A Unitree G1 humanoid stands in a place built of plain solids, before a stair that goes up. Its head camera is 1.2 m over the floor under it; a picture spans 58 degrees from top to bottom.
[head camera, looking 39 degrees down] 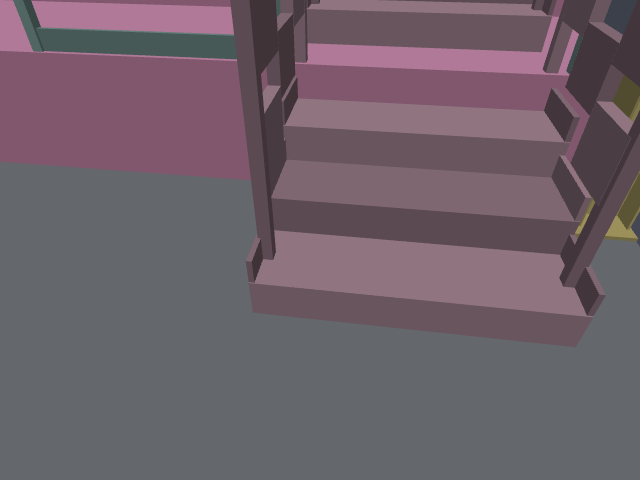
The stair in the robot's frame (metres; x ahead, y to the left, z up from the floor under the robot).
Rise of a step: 0.15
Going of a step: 0.30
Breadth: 1.12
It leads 8 degrees to the right of straight ahead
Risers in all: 4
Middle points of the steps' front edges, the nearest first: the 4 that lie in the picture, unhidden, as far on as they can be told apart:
0.98 -0.31 0.15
1.28 -0.35 0.31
1.58 -0.39 0.46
1.87 -0.43 0.61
